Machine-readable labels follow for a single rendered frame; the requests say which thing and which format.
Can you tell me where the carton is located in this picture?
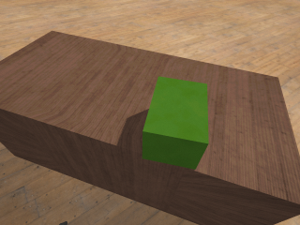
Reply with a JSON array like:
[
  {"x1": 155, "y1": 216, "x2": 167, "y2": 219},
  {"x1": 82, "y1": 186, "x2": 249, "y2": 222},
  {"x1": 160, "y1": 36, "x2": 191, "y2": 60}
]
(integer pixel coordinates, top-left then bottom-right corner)
[{"x1": 142, "y1": 76, "x2": 209, "y2": 170}]

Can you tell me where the pedestal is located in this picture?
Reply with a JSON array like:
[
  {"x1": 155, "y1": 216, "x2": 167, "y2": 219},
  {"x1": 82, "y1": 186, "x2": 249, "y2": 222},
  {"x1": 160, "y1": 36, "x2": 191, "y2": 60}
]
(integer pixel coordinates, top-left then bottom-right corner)
[{"x1": 0, "y1": 30, "x2": 300, "y2": 225}]

